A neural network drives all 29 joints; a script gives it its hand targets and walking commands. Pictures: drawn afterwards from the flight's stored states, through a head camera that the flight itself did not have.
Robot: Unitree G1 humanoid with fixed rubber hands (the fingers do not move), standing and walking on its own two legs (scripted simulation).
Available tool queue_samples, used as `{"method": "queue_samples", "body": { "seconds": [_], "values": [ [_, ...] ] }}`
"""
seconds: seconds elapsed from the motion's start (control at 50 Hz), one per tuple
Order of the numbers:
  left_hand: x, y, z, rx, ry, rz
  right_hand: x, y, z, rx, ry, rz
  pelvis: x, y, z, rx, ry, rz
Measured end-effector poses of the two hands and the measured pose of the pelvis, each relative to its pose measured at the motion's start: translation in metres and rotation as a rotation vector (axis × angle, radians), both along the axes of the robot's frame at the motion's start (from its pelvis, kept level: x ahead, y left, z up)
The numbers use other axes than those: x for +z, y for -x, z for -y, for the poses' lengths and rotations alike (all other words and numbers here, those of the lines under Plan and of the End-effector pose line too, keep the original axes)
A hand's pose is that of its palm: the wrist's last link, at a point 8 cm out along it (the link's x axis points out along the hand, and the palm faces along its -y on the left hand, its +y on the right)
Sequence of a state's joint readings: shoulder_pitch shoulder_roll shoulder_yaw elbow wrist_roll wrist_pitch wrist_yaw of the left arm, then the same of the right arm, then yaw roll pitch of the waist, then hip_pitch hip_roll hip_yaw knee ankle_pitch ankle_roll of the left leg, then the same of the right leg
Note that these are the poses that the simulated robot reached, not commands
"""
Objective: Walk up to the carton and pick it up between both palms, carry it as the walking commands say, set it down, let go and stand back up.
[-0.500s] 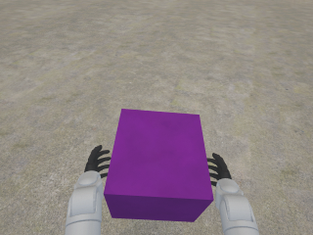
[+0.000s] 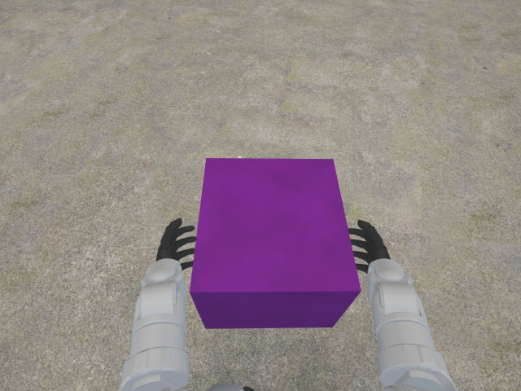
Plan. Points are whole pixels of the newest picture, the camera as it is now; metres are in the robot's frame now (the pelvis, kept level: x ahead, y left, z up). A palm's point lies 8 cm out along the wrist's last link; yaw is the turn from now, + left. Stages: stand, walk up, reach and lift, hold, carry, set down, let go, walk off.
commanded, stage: set down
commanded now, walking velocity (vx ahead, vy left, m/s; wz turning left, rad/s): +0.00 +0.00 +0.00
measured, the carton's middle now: (269, 243) +0.39 +0.06 -0.11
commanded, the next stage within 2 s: none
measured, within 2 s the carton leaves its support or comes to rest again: neither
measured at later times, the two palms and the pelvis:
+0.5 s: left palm (175, 276) +0.28 +0.22 -0.09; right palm (358, 266) +0.36 -0.11 -0.10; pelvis -0.03 -0.05 -0.05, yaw +4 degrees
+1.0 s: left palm (180, 279) +0.31 +0.25 -0.19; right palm (337, 268) +0.39 -0.09 -0.19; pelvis -0.06 -0.02 -0.13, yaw +3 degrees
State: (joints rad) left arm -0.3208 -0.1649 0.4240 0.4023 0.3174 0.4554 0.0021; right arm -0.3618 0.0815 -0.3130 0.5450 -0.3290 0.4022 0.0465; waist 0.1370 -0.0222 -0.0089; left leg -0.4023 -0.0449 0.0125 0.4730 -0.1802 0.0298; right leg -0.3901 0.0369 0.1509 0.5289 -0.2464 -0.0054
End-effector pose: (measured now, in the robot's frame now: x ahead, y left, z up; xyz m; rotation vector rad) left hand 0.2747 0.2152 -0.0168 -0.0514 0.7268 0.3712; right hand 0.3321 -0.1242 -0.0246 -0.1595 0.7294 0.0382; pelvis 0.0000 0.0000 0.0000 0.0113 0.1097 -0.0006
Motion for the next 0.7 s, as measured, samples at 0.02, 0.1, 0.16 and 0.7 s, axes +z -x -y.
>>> {"method": "queue_samples", "body": {
  "seconds": [0.02, 0.1, 0.16, 0.7],
  "values": [
    [-0.006, 0.002, -0.001, 0.011, 0.003, -0.005, -0.004, 0.001, -0.001, 0.007, -0.004, -0.005, -0.001, -0.001, 0.002, 0.0, 0.0, -0.019],
    [-0.026, 0.007, -0.005, 0.038, 0.003, -0.018, -0.021, -0.002, -0.006, 0.028, -0.022, -0.021, -0.006, -0.001, 0.01, 0.019, 0.0, -0.078],
    [-0.035, 0.007, -0.004, 0.044, -0.01, -0.021, -0.032, -0.009, -0.007, 0.037, -0.02, -0.017, -0.011, 0.003, 0.017, 0.036, 0.003, -0.123],
    [-0.128, -0.013, -0.015, 0.024, 0.019, -0.017, -0.125, -0.026, -0.017, -0.007, -0.02, -0.016, -0.077, 0.046, 0.049, 0.065, 0.022, -0.398]
  ]
}}
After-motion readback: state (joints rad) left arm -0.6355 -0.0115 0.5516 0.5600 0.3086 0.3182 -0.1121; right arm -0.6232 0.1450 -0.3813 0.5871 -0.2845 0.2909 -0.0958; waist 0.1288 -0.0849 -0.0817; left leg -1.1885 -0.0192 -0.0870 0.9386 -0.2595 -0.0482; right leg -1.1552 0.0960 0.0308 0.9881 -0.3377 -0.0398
